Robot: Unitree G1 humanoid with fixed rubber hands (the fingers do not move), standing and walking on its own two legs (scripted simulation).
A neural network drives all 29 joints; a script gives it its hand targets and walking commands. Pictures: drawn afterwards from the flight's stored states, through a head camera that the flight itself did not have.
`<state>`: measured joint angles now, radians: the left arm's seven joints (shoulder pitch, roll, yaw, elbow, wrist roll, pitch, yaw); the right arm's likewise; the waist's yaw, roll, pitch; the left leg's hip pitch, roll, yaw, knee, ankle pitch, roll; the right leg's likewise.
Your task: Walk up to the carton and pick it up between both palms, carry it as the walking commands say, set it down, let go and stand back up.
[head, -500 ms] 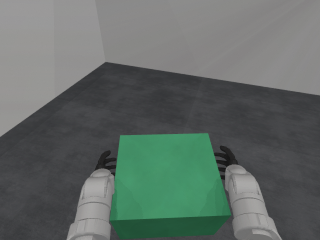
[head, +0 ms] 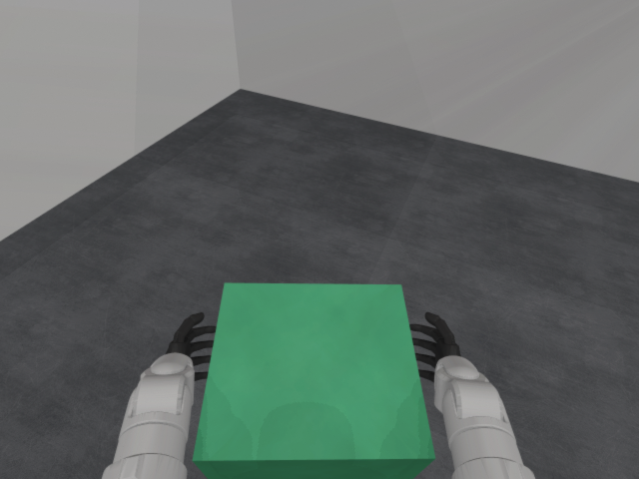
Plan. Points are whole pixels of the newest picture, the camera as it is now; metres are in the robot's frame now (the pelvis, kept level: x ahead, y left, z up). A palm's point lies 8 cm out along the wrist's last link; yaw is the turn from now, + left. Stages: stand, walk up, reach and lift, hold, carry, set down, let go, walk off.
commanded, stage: set down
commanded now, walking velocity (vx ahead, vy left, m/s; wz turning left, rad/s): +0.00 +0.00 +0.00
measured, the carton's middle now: (312, 383) +0.30 +0.03 -0.08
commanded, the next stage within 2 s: none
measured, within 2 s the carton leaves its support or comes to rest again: neither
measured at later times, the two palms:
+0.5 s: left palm (204, 384) +0.30 +0.20 -0.11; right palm (436, 394) +0.30 -0.16 -0.09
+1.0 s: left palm (215, 394) +0.32 +0.20 -0.19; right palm (415, 403) +0.32 -0.15 -0.18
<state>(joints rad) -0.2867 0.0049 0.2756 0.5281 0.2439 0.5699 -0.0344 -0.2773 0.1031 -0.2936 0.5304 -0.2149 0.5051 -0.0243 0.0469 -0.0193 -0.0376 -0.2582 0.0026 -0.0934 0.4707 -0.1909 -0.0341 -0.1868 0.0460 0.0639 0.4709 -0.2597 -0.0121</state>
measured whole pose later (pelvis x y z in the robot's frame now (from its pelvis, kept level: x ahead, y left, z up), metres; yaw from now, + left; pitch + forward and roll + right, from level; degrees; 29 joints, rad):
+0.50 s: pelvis -0.02 +0.02 -0.04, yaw +0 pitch +22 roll +0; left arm -0.33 -0.05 0.28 0.49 0.16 0.32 0.06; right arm -0.34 0.06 -0.34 0.52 -0.15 0.27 0.01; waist -0.01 -0.03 -0.11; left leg -0.87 -0.05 -0.07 0.71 -0.21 -0.01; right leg -0.82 0.03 0.10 0.75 -0.31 0.04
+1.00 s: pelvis -0.07 +0.01 -0.13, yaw -2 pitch +36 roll -1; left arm -0.63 0.03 0.31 0.65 0.14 0.39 0.14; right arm -0.61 0.06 -0.35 0.60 -0.14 0.36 -0.15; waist 0.02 -0.03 -0.27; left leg -1.48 -0.04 -0.10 1.16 -0.30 -0.05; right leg -1.43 0.09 0.07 1.20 -0.40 0.03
